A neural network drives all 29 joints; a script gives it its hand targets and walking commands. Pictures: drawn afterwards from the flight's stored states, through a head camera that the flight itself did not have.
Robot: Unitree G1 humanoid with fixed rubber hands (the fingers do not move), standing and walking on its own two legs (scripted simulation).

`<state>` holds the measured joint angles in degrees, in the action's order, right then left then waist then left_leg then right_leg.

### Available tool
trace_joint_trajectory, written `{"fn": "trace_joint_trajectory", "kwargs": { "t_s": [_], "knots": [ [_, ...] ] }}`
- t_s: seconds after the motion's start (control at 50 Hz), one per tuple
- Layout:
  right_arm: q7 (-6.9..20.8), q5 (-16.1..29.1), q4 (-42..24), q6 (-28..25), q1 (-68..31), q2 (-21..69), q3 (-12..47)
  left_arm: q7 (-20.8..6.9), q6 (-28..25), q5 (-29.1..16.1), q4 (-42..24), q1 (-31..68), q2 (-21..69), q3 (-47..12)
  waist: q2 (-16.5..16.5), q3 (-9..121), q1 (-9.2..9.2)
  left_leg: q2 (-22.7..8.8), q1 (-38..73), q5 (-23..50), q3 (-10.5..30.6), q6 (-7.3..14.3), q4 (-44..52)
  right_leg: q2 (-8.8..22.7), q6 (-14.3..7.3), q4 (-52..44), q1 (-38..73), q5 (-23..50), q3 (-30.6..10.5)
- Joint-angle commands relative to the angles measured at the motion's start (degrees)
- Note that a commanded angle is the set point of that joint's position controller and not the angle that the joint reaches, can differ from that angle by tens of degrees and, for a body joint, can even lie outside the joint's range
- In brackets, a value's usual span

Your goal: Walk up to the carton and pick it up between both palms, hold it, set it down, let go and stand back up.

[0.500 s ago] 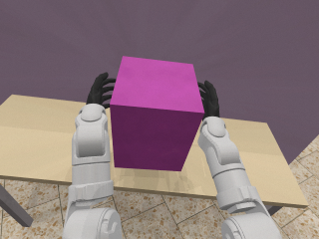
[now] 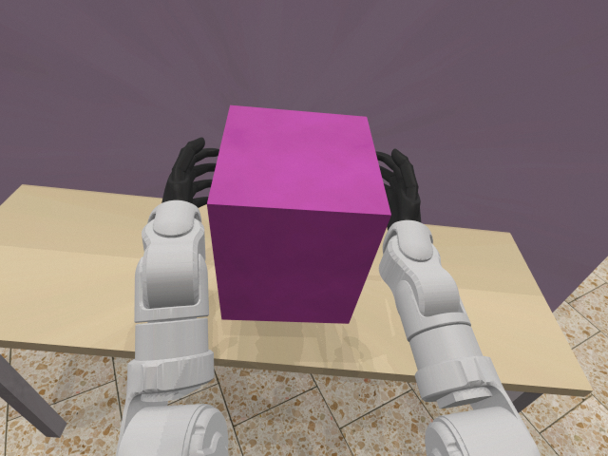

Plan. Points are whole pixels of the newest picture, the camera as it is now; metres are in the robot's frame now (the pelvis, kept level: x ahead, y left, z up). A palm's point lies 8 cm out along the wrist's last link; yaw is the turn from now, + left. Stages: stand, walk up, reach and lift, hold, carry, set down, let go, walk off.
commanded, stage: hold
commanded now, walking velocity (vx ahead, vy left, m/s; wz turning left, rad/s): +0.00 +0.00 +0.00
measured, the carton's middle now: (292, 220) +0.37 +0.01 +0.15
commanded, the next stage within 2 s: none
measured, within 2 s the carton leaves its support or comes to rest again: neither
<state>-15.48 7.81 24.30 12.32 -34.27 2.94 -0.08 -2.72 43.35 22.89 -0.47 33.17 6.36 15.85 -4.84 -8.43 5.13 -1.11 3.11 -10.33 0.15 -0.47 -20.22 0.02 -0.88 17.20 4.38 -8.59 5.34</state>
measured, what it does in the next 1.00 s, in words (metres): stands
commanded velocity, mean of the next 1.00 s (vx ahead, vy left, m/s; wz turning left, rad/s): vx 0.00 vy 0.00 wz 0.00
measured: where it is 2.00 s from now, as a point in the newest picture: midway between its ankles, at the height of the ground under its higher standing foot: outside the picture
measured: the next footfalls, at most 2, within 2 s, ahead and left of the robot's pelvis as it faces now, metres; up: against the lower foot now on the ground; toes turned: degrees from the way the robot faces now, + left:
none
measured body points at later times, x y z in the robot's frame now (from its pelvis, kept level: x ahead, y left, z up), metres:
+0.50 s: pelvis -0.01 +0.00 +0.00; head -0.04 +0.03 +0.45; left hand +0.36 +0.14 +0.18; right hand +0.36 -0.13 +0.18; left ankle +0.03 +0.12 -0.75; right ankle +0.03 -0.11 -0.75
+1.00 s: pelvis +0.00 -0.01 +0.00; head -0.04 +0.03 +0.45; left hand +0.37 +0.14 +0.19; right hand +0.36 -0.13 +0.19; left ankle +0.03 +0.12 -0.75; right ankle +0.03 -0.11 -0.75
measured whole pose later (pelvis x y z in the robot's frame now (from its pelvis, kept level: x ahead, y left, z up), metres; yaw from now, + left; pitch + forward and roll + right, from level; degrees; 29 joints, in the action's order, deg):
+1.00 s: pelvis +0.00 -0.01 +0.00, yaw +0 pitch -13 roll -1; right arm -15.3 7.1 25.8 12.6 -35.8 3.3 -1.1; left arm -3.4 42.3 23.8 2.5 34.7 6.3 17.3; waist -5.3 -8.5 5.0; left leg -1.5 3.2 -9.8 0.1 -0.8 -19.8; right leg -0.2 -1.4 17.4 4.2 -8.5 5.7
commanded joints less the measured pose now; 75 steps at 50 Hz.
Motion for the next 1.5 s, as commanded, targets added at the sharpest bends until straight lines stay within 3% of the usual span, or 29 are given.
{"fn": "trace_joint_trajectory", "kwargs": {
  "t_s": [0.0,0.04,0.06,0.12,0.16,0.18,0.24,0.28,0.36,0.4,0.48,0.52,0.54,0.6,0.64,0.72,0.84,0.86,0.9,0.94,0.98,1.02,1.04,1.1,1.24,1.26,1.28,1.34,1.48],
  "knots": [
    [6.7,3.7,-18.2,-3.4,-43.4,28.0,20.8,-8.2,-3.1,-6.7,-3.4,33.3,24.0,-24.4,5.4,22.4,0.59,3.0,2.1,12.9,-3.3,0.6,2.7,-1.1,3.8,-1.4,8.5,12.7,0.3],
    [7.1,2.4,-16.7,-3.4,-42.7,27.6,20.0,-8.7,-3.1,-6.0,-1.6,32.9,23.1,-22.8,4.0,20.8,-0.45,2.7,0.7,10.4,-3.5,1.1,3.7,-1.5,3.5,-2.0,7.4,10.1,0.9],
    [7.5,2.5,-16.2,-3.6,-43.0,27.2,20.0,-7.9,-3.8,-7.6,-6.2,35.4,25.4,-25.1,6.9,24.7,0.91,2.5,3.0,11.4,-2.9,0.0,4.0,-1.8,3.0,-1.3,5.8,9.6,1.9],
    [8.3,1.6,-15.1,-3.8,-42.9,26.1,18.4,-7.7,-3.4,-7.7,-4.9,35.9,25.7,-25.7,7.1,23.0,1.38,1.7,2.2,12.3,-2.5,-0.4,3.3,-1.7,2.6,-1.2,4.4,8.9,1.7],
    [7.5,2.9,-18.5,-4.3,-44.7,27.1,21.1,-8.0,-3.5,-7.8,-5.0,33.8,25.1,-25.4,6.4,26.8,0.71,2.5,3.5,14.8,-3.1,0.3,2.6,-1.5,3.5,-0.5,7.3,15.8,1.5],
    [7.5,4.2,-19.0,-4.5,-45.6,29.6,22.9,-7.8,-4.2,-7.9,-5.7,35.9,24.6,-24.2,4.1,27.6,-1.31,2.8,3.0,15.6,-2.9,1.3,2.6,-1.6,3.8,-0.9,8.7,15.5,0.5],
    [7.4,3.4,-22.6,-4.9,-46.0,26.3,22.9,-7.0,-4.8,-10.8,-7.3,35.5,26.2,-28.2,6.5,30.9,1.19,2.2,4.8,18.2,-1.9,-0.6,1.7,-2.1,3.1,-0.1,7.1,17.7,1.5],
    [6.8,3.4,-18.5,-3.7,-42.4,27.9,22.0,-7.6,-4.6,-7.7,-5.3,34.0,24.3,-24.9,3.6,26.2,0.03,2.3,3.6,15.7,-2.6,0.8,2.0,-1.7,3.6,-0.8,7.4,16.7,0.4],
    [7.7,2.3,-14.6,-3.0,-42.5,27.0,20.1,-8.4,-3.0,-5.7,-2.4,33.8,23.2,-21.6,3.8,21.4,-0.61,2.7,0.7,8.0,-3.4,1.4,4.8,-1.8,3.3,-2.0,6.3,8.1,1.6],
    [8.3,2.1,-14.9,-3.6,-44.3,28.2,19.3,-8.1,-3.5,-5.9,-4.1,36.8,25.6,-23.1,6.9,22.1,-0.93,2.4,-0.1,7.3,-3.3,1.2,5.1,-1.4,2.8,-1.5,5.7,5.5,1.9],
    [8.0,1.1,-17.0,-5.1,-44.3,26.3,18.3,-7.4,-4.5,-8.5,-3.5,36.5,26.0,-26.3,7.5,26.2,1.66,1.7,4.0,9.8,-2.5,-0.3,3.8,-1.7,2.8,-1.3,4.7,8.9,2.0],
    [7.7,1.1,-15.4,-4.7,-45.8,28.1,18.0,-7.7,-4.4,-7.2,-1.7,37.2,25.4,-24.6,6.5,22.7,0.57,2.2,2.3,7.7,-3.4,0.7,4.4,-1.3,3.1,-2.2,4.2,6.0,1.5],
    [8.3,-0.6,-13.0,-4.8,-44.6,26.1,15.3,-8.1,-4.4,-7.6,-1.6,38.1,25.7,-25.0,8.0,22.7,2.47,1.7,2.8,7.7,-3.2,0.0,4.6,-0.9,2.9,-2.0,3.4,6.0,1.6],
    [8.5,-0.2,-12.1,-4.3,-43.6,25.9,17.1,-8.0,-3.4,-5.8,0.6,34.3,24.2,-22.3,6.1,20.3,0.25,1.7,1.8,8.8,-3.3,0.7,4.9,-1.4,2.7,-2.3,5.3,6.3,1.8],
    [8.9,1.7,-15.0,-5.5,-47.8,28.1,19.0,-7.4,-5.7,-9.6,-3.0,40.2,25.9,-25.6,6.0,28.4,-0.38,1.6,2.6,9.5,-3.0,0.2,3.9,-2.1,2.5,-1.3,5.2,5.8,1.9],
    [9.1,-1.4,-10.2,-5.0,-46.3,26.6,14.5,-7.8,-4.7,-6.1,1.3,38.6,24.8,-21.4,6.0,22.6,0.11,1.7,-1.0,3.1,-3.7,1.4,6.5,-1.2,2.7,-2.0,5.0,2.1,2.0],
    [7.8,3.2,-19.7,-6.3,-47.6,29.2,22.5,-6.7,-6.1,-10.2,-4.2,36.5,27.0,-26.6,5.5,32.9,-0.04,2.5,4.7,16.6,-2.7,0.4,1.4,-1.6,3.9,0.3,8.2,18.6,1.2],
    [7.0,3.9,-22.0,-5.6,-46.6,31.0,24.3,-7.1,-6.5,-10.0,-4.5,35.8,25.7,-25.3,3.4,32.6,-1.33,3.2,3.5,16.4,-2.9,1.3,1.3,-1.1,4.4,-0.2,9.6,19.5,0.3],
    [7.6,2.6,-15.7,-4.5,-44.5,26.0,20.0,-7.3,-5.0,-7.9,-2.3,35.5,24.9,-25.2,5.4,26.3,1.17,1.8,4.5,14.6,-2.5,0.2,2.1,-1.8,2.9,-1.2,5.0,13.9,1.2],
    [7.6,1.7,-12.4,-3.4,-45.6,25.9,18.3,-7.8,-3.7,-5.0,0.4,36.7,23.6,-21.8,5.6,20.3,-0.09,2.6,-0.4,5.8,-3.1,1.4,4.5,-1.0,3.1,-2.2,5.3,6.3,1.0],
    [8.0,0.8,-10.6,-3.3,-43.0,26.5,16.8,-8.2,-3.9,-5.5,-1.3,38.1,25.5,-22.6,6.6,20.9,1.01,2.3,-0.2,4.8,-3.2,0.7,5.4,-0.9,3.0,-1.9,5.4,4.2,1.5],
    [8.2,1.7,-14.1,-4.1,-44.5,27.8,18.3,-7.9,-4.5,-7.9,-3.3,38.0,26.1,-24.4,5.5,23.7,0.94,1.7,1.9,8.5,-2.9,0.5,4.4,-1.4,3.1,-1.5,5.2,7.3,1.2],
    [7.8,3.4,-18.0,-4.7,-41.7,27.8,20.6,-7.9,-4.2,-8.6,-6.0,34.0,25.7,-25.6,6.8,28.2,1.01,2.5,5.4,16.0,-3.1,-0.1,1.9,-1.5,3.3,-0.5,7.0,16.0,1.4],
    [6.9,3.4,-18.4,-4.3,-44.9,26.6,21.5,-8.4,-4.0,-6.7,-2.6,32.5,23.6,-23.1,4.7,26.4,0.76,3.2,1.7,14.9,-2.8,0.4,2.4,-0.9,4.1,-0.5,10.0,20.1,0.9],
    [7.0,3.9,-19.0,-3.9,-42.8,26.9,21.6,-8.0,-3.8,-7.8,-6.6,34.3,24.5,-25.9,7.5,24.3,0.96,2.6,4.7,14.4,-3.0,-0.2,2.4,-1.7,3.5,-1.2,5.7,13.5,1.3],
    [7.1,4.7,-20.9,-4.0,-41.2,27.9,24.1,-8.1,-4.0,-7.0,-8.5,32.4,24.4,-26.1,4.8,25.3,-0.39,2.4,5.1,18.1,-2.3,0.0,1.6,-2.0,3.7,-0.5,7.5,17.3,1.1],
    [7.3,4.4,-19.7,-3.8,-42.1,26.9,22.6,-7.6,-4.2,-8.4,-8.4,35.0,24.8,-27.4,7.2,26.1,0.85,2.4,4.5,15.7,-2.4,-0.4,2.0,-2.1,3.4,-0.6,5.6,14.6,1.1],
    [8.3,1.8,-16.8,-3.9,-44.3,25.7,19.4,-7.0,-3.8,-7.4,-4.5,36.6,24.7,-26.2,7.4,22.0,0.11,1.5,2.8,7.5,-2.7,0.0,4.4,-1.8,2.6,-1.7,2.4,4.1,1.9],
    [8.6,0.0,-15.8,-5.4,-45.9,27.3,17.3,-7.6,-5.9,-9.3,-1.7,39.5,24.7,-25.1,5.5,27.6,0.48,2.0,1.3,6.3,-3.7,0.6,4.5,-1.1,2.9,-1.6,5.0,5.6,1.5]
  ]
}}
